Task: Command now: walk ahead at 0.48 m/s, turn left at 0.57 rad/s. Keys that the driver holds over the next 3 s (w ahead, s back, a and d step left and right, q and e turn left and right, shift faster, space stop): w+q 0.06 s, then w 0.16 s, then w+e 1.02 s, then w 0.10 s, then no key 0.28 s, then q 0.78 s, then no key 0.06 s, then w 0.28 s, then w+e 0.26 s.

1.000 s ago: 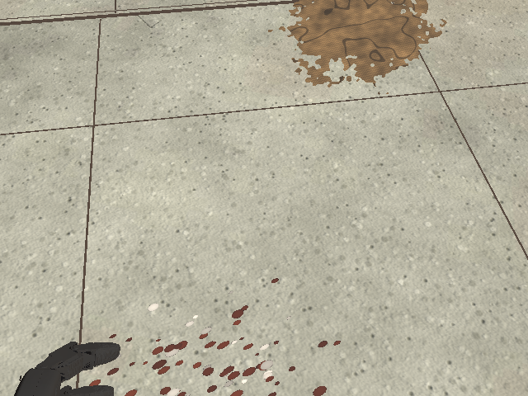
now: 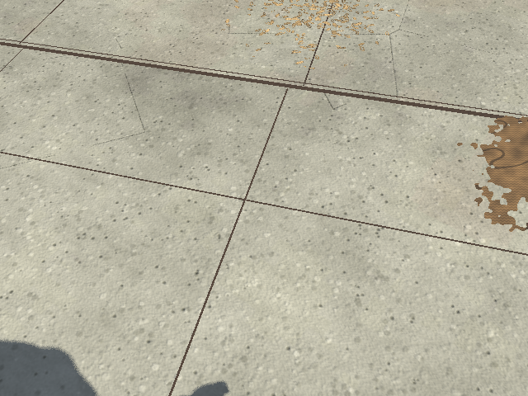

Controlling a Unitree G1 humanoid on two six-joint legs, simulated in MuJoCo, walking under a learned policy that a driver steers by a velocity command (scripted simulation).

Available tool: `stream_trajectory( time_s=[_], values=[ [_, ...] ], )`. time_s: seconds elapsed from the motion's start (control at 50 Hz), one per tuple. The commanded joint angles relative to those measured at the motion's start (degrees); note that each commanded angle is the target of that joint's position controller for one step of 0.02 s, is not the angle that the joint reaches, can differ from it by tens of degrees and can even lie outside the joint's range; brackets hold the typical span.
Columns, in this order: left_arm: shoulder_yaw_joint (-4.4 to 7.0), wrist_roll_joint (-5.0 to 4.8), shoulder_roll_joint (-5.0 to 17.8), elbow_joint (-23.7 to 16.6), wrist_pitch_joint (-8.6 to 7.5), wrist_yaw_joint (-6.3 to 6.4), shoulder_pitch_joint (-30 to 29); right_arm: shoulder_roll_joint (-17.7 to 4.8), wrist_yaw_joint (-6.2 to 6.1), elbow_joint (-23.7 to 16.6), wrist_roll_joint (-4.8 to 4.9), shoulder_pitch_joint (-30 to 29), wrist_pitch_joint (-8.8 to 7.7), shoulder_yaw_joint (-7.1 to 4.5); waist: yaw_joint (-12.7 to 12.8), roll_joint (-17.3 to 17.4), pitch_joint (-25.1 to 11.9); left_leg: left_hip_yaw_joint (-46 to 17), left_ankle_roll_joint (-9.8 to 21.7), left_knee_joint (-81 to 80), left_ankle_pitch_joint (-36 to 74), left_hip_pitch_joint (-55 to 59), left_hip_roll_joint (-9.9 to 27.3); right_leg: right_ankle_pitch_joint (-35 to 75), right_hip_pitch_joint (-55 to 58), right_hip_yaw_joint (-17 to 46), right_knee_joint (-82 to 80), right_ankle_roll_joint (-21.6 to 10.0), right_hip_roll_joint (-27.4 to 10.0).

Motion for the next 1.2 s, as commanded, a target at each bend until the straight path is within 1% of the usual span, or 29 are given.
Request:
stream_trajectory(
  time_s=[0.02,0.12,0.18,0.22,0.24,0.26,0.28,0.3,0.32,0.34,0.36,0.38,0.42,0.52,0.64,0.7,0.74,0.78,0.8,0.82,0.84,0.86,0.88,0.9,0.92,0.96,1.0,1.1,1.2],
  values=[
    [1.89,-0.3,7.98,-2.14,-1.03,0.32,-1.75,-0.68,0.75,-6.05,-0.52,-3.0,-0.46,0.32,-0.22,-7.39,2.63,-2.02,-0.96,-5.17,4.08,-10.52,3.41,15.95,4.8,10.18,-10.43,-10.14,-16.62],
    [2.01,-1.05,10.49,0.06,-0.44,0.42,0.21,0.92,2.47,-8.34,-0.62,-11.33,-1.61,1.66,2.27,-5.73,4.06,2.42,0.54,-23.05,16.01,-3.47,1.36,18.72,3.74,1.7,-11.19,-8.36,-14.76],
    [2.35,-2.18,12.49,2.16,0.3,0.16,3.41,-0.28,3.14,-10.18,-0.46,-14.97,-1.86,1.39,2.18,-5.74,4.9,3.74,2.96,-29.04,13.91,-1.35,-0.48,24.25,8.57,0.72,-9.77,-7.75,-16.91],
    [2.61,-2.41,14.29,2.88,1.05,0.32,4.01,-2.74,3.2,-10.31,-0.96,-12.7,-1.78,0.19,-0.7,-7.5,1.76,6.16,5.26,-31.23,9.6,5.37,-3.81,41.91,11.93,-0.83,-2.83,-6.67,-17.39],
    [2.4,-2.48,14.55,3.39,1.56,0.46,4.07,-4.7,2.96,-8.89,-1.14,-6.64,-1.58,-0.99,-4.94,-7.61,-2.16,7.31,6.86,-33.63,10.18,15.16,-5.65,49.4,10.72,-2.17,5.53,-5.66,-16.48],
    [1.62,-2.3,13.36,3.59,1.69,0.7,4.62,-7.25,2.24,-6.48,-1.11,1.94,-1.21,-2.48,-9.49,-7.11,-6.73,6.64,8.36,-34.81,12.82,29.55,-5.96,47.56,3.87,-3.38,16.72,-4.06,-14.41],
    [-0.15,-0.86,8.75,1.87,1.3,0.5,6.12,-12.26,1.03,-4.97,-2.04,10.52,-0.68,-3.75,-11.43,1.12,-15.04,-9.65,12.75,-33.23,12.4,50.16,7.09,23.79,-13.59,-3.93,37.33,-1.46,-9.78],
    [-1.97,-0.91,4.09,1.89,0.33,-0.25,11.9,-13.91,1.07,-5.48,-2.2,10.23,-1.03,-3.19,-7.04,10.54,-25.35,-36.53,20.27,-40.71,4.81,58.58,20.49,-21.42,-26.08,5.66,53.9,0.24,-0.76],
    [0.07,-2.94,11.2,1.67,-0.14,-0.58,5.16,-8.58,1.43,-5.64,-2.24,9.44,-1.58,-1.89,-10.2,3.19,-21.54,-34.14,17.53,-44.14,2.88,53.98,18.84,-20.15,-30.48,11.99,58.13,-0.21,-2.62],
    [0.31,-3.93,11.49,-0.48,-0.3,-0.64,0.78,-7.38,1.53,-4.74,-2.07,6.18,-2.01,-1.3,-8.6,3.29,-11.47,-23.59,15.27,-45.63,7.18,45.42,16.78,-15.19,-33.44,10.28,56.6,-0.47,-4.96],
    [0.03,-3.08,10.07,-0.48,-0.26,-0.21,-0.37,-5.78,1.61,-4.1,-1.86,2.74,-2.4,-0.9,-6.02,0.5,-7.11,-17.57,13.61,-47.02,10.82,38.04,14.05,-10.31,-32.22,9.43,52.83,-0.24,-7.46],
    [0.32,-2.18,9.79,0.02,0.31,-0.01,0.32,-3.95,1.79,-4.05,-2.07,0.07,-2.87,-0.46,-3.92,1.35,-4.24,-12.63,12.71,-49.13,13.8,32.3,12.0,-6.94,-29.7,9.39,50.25,0.26,-8.92],
    [0.16,-2.35,7.61,1.69,2.1,0.1,4.32,-2.42,1.84,-3.46,-2.48,-2.32,-4.22,-0.39,-1.18,2.23,-3.52,-7.74,12.69,-53.91,13.84,26.16,10.73,-2.25,-24.2,9.76,49.34,1.27,-9.99],
    [0.08,-1.93,5.46,0.15,3.52,0.46,-0.69,-3.04,0.83,0.04,-3.07,-1.91,-5.61,-1.01,-1.1,0.31,2.05,2.94,11.51,-58.24,18.87,25.28,9.68,8.47,-30.6,11.95,39.69,2.89,-9.3],
    [-1.09,-1.31,3.39,-3.51,2.74,-1.74,-11.07,-5.79,-0.26,2.9,-2.15,1.25,-4.65,-1.91,-5.01,-1.7,5.6,10.94,9.65,-58.92,20.46,30.8,10.48,18.6,-30.61,6.34,21.59,1.48,-7.88],
    [-1.15,-1.37,3.81,-6.17,2.73,-2.82,-14.8,-6.81,-0.44,4.48,-1.25,3.26,-3.27,-2.47,-5.92,-1.63,6.48,12.42,8.98,-55.66,24.71,37.87,12.43,13.37,-33.31,4.18,17.8,-0.47,-7.19],
    [-0.72,-1.48,4.71,-7.47,2.85,-3.41,-14.63,-8.02,-0.73,4.71,-0.9,2.65,-2.28,-2.83,-4.57,-0.3,4.94,13.87,7.87,-50.67,37.82,40.66,12.93,7.78,-30.56,1.46,16.53,-2.4,-5.05],
    [0.8,-1.7,7.39,-7.03,3.28,-3.38,-8.44,-9.65,-1.25,4.32,-0.64,1.51,-1.27,-3.19,-0.46,1.97,-0.54,15.27,6.34,-39.25,57.24,41.16,12.24,2.02,-20.47,-2.13,17.19,-5.01,-0.49],
    [2.39,-1.89,10.02,-5.26,3.41,-2.91,-0.37,-9.68,-1.43,4.02,-0.33,0.48,-0.86,-3.02,4.31,1.33,-4.95,16.7,4.66,-28.08,58.66,37.44,10.34,3.8,-8.88,-2.7,14.13,-7.03,2.14],
    [4.41,-1.9,14.34,-3.07,3.98,-1.82,9.26,-8.35,-1.73,3.31,-0.89,0.86,-1.24,-2.29,8.68,-2.44,-10.21,16.72,1.98,-11.88,45.03,25.0,7.91,5.75,8.74,4.75,12.21,-9.89,-0.49],
    [5.47,-2.35,20.65,-3.28,3.9,-1.1,8.97,0.48,-0.81,0.29,-3.09,6.36,-2.72,0.37,1.8,-18.47,-14.08,12.93,-2.44,9.27,-11.44,-2.01,-4.01,-2.23,27.87,36.96,8.46,-20.57,-15.81],
    [4.19,-1.71,17.15,-5.28,2.87,-1.4,10.02,-2.58,-0.03,-0.25,-1.29,2.13,-5.14,0.49,5.13,-12.06,-22.68,-1.72,-1.61,16.67,-18.27,-9.11,-6.67,-8.82,33.03,53.93,-0.61,-24.01,-20.52],
    [3.3,-1.27,13.68,-4.91,2.14,-1.53,8.23,-5.73,0.52,-2.05,0.91,-3.84,-6.39,-0.3,6.31,-8.89,-14.93,-3.14,-0.21,15.73,-12.91,-13.96,-3.51,-5.71,28.64,45.78,-2.62,-20.69,-19.31],
    [2.82,-1.66,12.0,-5.18,1.73,-1.5,4.89,-5.44,0.3,-2.44,0.46,-5.18,-7.09,0.0,3.94,-4.91,-9.11,-2.58,0.67,10.57,-7.67,-12.85,-0.92,-0.6,20.32,38.37,-2.46,-18.51,-16.74],
    [2.23,-1.72,10.02,-5.84,1.69,-1.4,0.83,-5.61,-0.17,-1.9,-1.24,-5.53,-7.21,-0.28,1.35,-2.68,-5.27,-2.19,0.36,5.32,-4.78,-9.47,0.97,5.97,12.16,32.75,-2.71,-16.84,-14.41],
    [1.57,-0.69,8.42,-7.51,1.6,-0.92,-2.36,-6.02,-0.16,-1.74,-2.29,-3.67,-6.01,-0.86,-1.77,-4.73,-3.69,-2.44,-0.79,0.75,-1.65,-2.81,2.35,14.56,3.59,28.09,-4.98,-16.54,-11.92],
    [1.8,-1.02,9.38,-7.21,1.47,-0.29,-2.02,-4.37,-0.12,-1.77,-2.69,-3.28,-4.84,-0.48,-2.52,-4.47,-2.48,-0.87,-2.58,-4.22,-0.07,-1.47,2.26,20.06,-1.07,24.24,-5.99,-16.57,-10.73],
    [2.38,-1.67,11.46,-5.63,2.27,1.25,1.68,-1.0,0.21,-4.47,-2.6,-13.61,-4.54,1.06,1.19,-6.86,-0.16,1.07,-4.68,-26.04,17.97,2.61,-1.68,16.46,-6.64,17.97,-5.14,-12.02,-5.16],
    [2.34,-2.06,11.06,-4.08,3.24,1.7,5.79,-3.33,1.5,-5.94,-1.34,-18.76,-5.62,0.37,2.93,-8.43,-0.15,-1.14,-3.27,-36.26,19.83,5.78,-4.04,8.74,-1.13,25.15,-0.14,-10.26,-7.82]
  ],
)
Next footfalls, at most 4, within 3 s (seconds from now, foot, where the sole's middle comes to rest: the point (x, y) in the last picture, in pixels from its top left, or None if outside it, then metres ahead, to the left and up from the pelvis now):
0.26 left None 0.32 0.16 -0.78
0.82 right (317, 349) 0.61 -0.07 -0.78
1.30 left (278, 244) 0.95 0.04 -0.78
1.70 right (366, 246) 0.94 -0.23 -0.78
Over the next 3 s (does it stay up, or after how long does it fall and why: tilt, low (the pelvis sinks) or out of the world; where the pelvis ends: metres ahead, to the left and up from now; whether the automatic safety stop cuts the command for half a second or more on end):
stays up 1.06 -0.03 -0.01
